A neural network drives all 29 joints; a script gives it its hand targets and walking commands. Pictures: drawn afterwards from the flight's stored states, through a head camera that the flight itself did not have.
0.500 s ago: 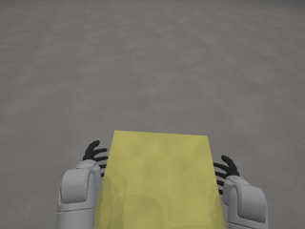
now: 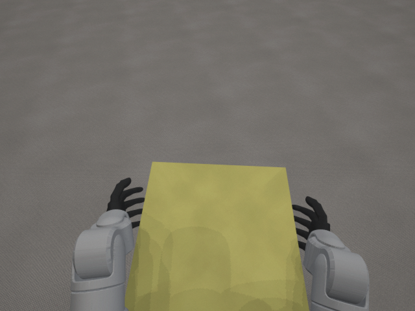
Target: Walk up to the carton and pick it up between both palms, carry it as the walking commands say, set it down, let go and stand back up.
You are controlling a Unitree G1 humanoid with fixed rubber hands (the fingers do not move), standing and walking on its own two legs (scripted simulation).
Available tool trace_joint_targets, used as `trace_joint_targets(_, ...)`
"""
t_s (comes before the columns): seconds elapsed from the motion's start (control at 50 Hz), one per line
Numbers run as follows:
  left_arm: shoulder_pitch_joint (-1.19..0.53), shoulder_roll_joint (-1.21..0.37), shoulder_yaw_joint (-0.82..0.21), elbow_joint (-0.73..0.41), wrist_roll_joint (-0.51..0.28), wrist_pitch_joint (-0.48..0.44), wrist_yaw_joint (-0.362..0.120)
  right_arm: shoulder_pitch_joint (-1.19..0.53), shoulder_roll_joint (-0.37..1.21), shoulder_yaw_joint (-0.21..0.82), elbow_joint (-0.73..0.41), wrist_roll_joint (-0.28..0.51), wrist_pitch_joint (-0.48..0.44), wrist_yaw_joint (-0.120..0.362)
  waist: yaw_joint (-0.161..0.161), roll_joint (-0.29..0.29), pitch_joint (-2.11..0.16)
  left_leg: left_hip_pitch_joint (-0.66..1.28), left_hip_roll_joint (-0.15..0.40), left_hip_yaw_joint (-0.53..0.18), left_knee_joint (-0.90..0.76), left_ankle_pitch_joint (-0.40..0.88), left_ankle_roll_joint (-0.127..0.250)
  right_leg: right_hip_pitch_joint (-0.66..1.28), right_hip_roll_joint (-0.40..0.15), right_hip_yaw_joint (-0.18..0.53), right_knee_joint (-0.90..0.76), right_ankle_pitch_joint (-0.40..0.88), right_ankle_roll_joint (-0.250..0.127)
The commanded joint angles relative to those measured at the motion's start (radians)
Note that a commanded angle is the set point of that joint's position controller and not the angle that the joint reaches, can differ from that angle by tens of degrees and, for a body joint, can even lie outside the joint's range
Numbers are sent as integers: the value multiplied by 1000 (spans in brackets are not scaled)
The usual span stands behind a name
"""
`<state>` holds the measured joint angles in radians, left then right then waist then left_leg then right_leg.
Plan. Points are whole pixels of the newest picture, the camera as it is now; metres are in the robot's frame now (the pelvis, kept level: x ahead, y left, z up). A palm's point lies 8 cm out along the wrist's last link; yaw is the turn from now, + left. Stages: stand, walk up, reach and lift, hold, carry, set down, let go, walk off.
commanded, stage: carry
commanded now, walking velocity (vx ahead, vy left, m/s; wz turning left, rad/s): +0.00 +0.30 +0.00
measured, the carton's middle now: (215, 243) +0.28 -0.01 -0.02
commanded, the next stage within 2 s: none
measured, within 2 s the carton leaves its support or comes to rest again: neither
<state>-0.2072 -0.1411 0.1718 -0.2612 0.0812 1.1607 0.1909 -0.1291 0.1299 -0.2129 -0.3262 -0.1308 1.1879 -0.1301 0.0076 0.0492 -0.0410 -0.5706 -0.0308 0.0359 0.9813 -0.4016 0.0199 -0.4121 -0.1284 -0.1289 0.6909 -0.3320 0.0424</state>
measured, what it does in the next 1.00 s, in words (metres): steps to the left: left foot, then right foot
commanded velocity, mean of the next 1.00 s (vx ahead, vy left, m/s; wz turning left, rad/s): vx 0.00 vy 0.30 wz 0.00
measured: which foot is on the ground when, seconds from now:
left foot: up 0.00-0.08, down 0.10-0.38, up 0.40-0.58, down 0.60-0.98, up 1.00-1.00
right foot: down 0.00-0.14, up 0.16-0.34, down 0.36-0.62, up 0.64-0.94, down 0.96-1.00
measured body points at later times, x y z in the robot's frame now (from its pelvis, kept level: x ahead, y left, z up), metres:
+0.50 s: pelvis -0.07 +0.18 +0.00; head -0.06 +0.17 +0.45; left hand +0.20 +0.36 +0.07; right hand +0.19 +0.01 +0.04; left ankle -0.06 +0.25 -0.68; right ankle -0.06 +0.04 -0.72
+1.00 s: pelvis -0.16 +0.40 +0.00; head -0.16 +0.37 +0.44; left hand +0.12 +0.56 +0.07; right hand +0.10 +0.21 +0.04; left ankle -0.07 +0.38 -0.71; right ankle -0.17 +0.29 -0.72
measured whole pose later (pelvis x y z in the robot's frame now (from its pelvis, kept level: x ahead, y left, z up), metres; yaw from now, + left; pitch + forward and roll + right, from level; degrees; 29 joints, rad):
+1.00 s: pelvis -0.16 +0.40 +0.00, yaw -1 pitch +3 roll -2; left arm -0.18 -0.14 0.17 -0.26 0.09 1.16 0.18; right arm -0.15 0.13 -0.21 -0.29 -0.16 1.19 -0.10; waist 0.00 0.10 -0.07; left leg -0.49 -0.10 0.20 0.61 -0.22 0.15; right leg -0.37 -0.04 -0.17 0.71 -0.38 -0.02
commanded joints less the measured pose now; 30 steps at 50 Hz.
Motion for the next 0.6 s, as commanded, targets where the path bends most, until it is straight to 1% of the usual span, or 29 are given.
trace_joint_targets(0.0, -464, -895, -683, -82, -403, 23, -407, -691, 846, 848, -173, 494, -7, 327, -2, -348, -409, 137, 58, -12, -324, -18, -19, 299, -262, 166, -184, 598, -90)
trace_joint_targets(0.02, -439, -905, -689, -74, -393, 21, -403, -706, 842, 864, -214, 493, -5, 332, -11, -420, -390, 229, 53, 18, -441, 42, -17, 242, -242, 134, -159, 545, -57)
trace_joint_targets(0.04, -428, -890, -688, -102, -388, 21, -396, -681, 836, 848, -215, 496, -2, 338, -16, -315, -443, 318, 58, 4, -607, 101, -12, 225, -203, 110, -66, 477, -22)
trace_joint_targets(0.06, -417, -892, -672, -35, -357, 26, -392, -698, 860, 840, -149, 494, 9, 351, -11, -131, -440, 416, 124, -66, -593, 278, -2, 132, -132, 67, 38, 303, 5)
trace_joint_targets(0.08, -439, -872, -690, -98, -357, 34, -389, -621, 852, 818, -98, 480, 14, 361, -12, 202, -448, 508, 311, -292, -538, 791, 75, -89, -16, -28, 230, -138, 54)
trace_joint_targets(0.1, -458, -861, -699, -111, -356, 33, -388, -626, 872, 815, -83, 493, 11, 360, -11, 253, -414, 496, 328, -265, -471, 987, 141, -153, 42, -31, 289, -372, 39)
trace_joint_targets(0.12, -458, -873, -719, -85, -360, 40, -394, -606, 872, 807, -53, 473, 4, 357, -17, 214, -372, 419, 293, -228, -495, 894, 166, -121, 26, -8, 285, -354, 38)
trace_joint_targets(0.14, -489, -885, -726, -106, -371, 41, -395, -616, 875, 796, -71, 468, 0, 349, -20, 163, -384, 432, 261, -214, -468, 889, 165, -129, 48, -2, 278, -287, 30)
trace_joint_targets(0.16, -489, -899, -743, -99, -379, 45, -395, -595, 870, 784, -63, 458, 6, 348, -18, 160, -369, 482, 231, -163, -449, 912, 156, -162, 55, 6, 269, -259, 13)
trace_joint_targets(0.18, -543, -898, -760, -125, -398, 46, -394, -542, 885, 756, 2, 442, 13, 352, -14, 219, -380, 498, 225, -136, -445, 897, 157, -158, 42, 15, 282, -243, 1)
trace_joint_targets(0.2, -519, -879, -770, -141, -408, 41, -402, -547, 886, 761, -23, 450, 3, 349, -15, 219, -384, 513, 228, -127, -437, 907, 158, -166, 50, 10, 242, -225, -7)
trace_joint_targets(0.22, -563, -892, -785, -169, -424, 42, -403, -570, 894, 755, -34, 451, 2, 353, -17, 252, -372, 538, 231, -134, -428, 872, 176, -182, 50, 0, 218, -238, -2)
trace_joint_targets(0.26, -541, -903, -774, -130, -438, 51, -416, -618, 876, 766, -79, 441, -1, 347, -13, 199, -415, 491, 236, -165, -482, 678, 193, -75, 58, -5, 112, -171, -21)
trace_joint_targets(0.28, -572, -895, -765, -155, -444, 48, -419, -588, 895, 763, -36, 427, -1, 340, 1, 161, -401, 465, 224, -127, -473, 626, 182, 1, 25, 14, -56, -65, -44)
trace_joint_targets(0.3, -565, -897, -760, -140, -448, 50, -427, -603, 886, 775, -65, 422, -8, 332, 12, 92, -432, 368, 209, -92, -426, 605, 154, 158, -18, 42, -179, 102, -59)
trace_joint_targets(0.32, -526, -880, -756, -112, -453, 51, -437, -604, 862, 779, -69, 425, -15, 328, 24, -35, -416, 189, 157, -39, -316, 448, 100, 318, -138, 194, -327, 227, -95)
trace_joint_targets(0.34, -557, -881, -751, -115, -463, 47, -440, -594, 890, 785, -72, 424, -15, 320, 8, -344, -424, -24, 65, 1, -177, 60, 42, 454, -415, 532, -381, 513, -178)
trace_joint_targets(0.36, -524, -872, -747, -126, -446, 42, -443, -620, 862, 794, -103, 420, -18, 322, 6, -359, -374, -152, 27, -52, 42, -130, 0, 436, -501, 634, -355, 654, -272)
trace_joint_targets(0.38, -523, -949, -704, -84, -438, 28, -445, -794, 921, 848, -211, 469, -14, 328, 9, -429, -396, -99, 91, -193, 202, -60, -3, 379, -480, 591, -311, 545, -303)
trace_joint_targets(0.4, -481, -944, -704, -68, -436, 26, -448, -818, 896, 872, -267, 489, -20, 321, 9, -383, -361, -114, 94, -169, 186, -41, -5, 371, -427, 496, -305, 486, -282)
trace_joint_targets(0.42, -502, -974, -706, -48, -430, 22, -442, -904, 884, 887, -322, 510, -27, 325, 5, -284, -314, -111, 102, -155, 134, -16, -10, 325, -372, 386, -290, 479, -236)
trace_joint_targets(0.44, -465, -965, -707, -40, -421, 21, -435, -866, 864, 877, -307, 508, -26, 324, -4, -266, -333, -79, 117, -164, 31, 1, -21, 322, -325, 300, -257, 465, -176)
trace_joint_targets(0.46, -482, -943, -706, -69, -432, 22, -431, -805, 862, 872, -266, 506, -22, 322, -8, -259, -324, -31, 93, -121, -78, -4, -17, 302, -287, 248, -252, 471, -133)
trace_joint_targets(0.48, -505, -930, -706, -79, -432, 27, -427, -785, 861, 863, -243, 505, -12, 326, -11, -285, -302, 35, 109, -97, -188, 9, -12, 265, -285, 192, -242, 505, -105)
trace_joint_targets(0.5, -536, -921, -722, -125, -437, 27, -418, -714, 843, 840, -210, 495, -1, 327, -14, -324, -381, 150, 83, -54, -280, -18, -7, 254, -267, 145, -217, 480, -89)
trace_joint_targets(0.52, -485, -904, -710, -99, -421, 34, -413, -665, 842, 815, -155, 481, 7, 327, -12, -363, -380, 184, 63, -22, -382, -21, -3, 278, -225, 100, -175, 448, -58)
trace_joint_targets(0.54, -528, -874, -713, -143, -413, 29, -403, -621, 856, 822, -102, 484, 14, 338, -15, -311, -385, 275, 29, 35, -464, 0, -11, 212, -211, 99, -149, 372, -56)
trace_joint_targets(0.56, -461, -863, -698, -112, -398, 33, -402, -625, 857, 826, -121, 480, 13, 339, -15, -265, -393, 345, 41, 8, -563, 115, -16, 183, -164, 75, -82, 360, -31)
trace_joint_targets(0.58, -442, -852, -698, -100, -381, 32, -395, -593, 865, 823, -91, 488, 19, 352, -14, -59, -423, 431, 153, -97, -560, 380, 5, 96, -105, 28, 44, 224, 11)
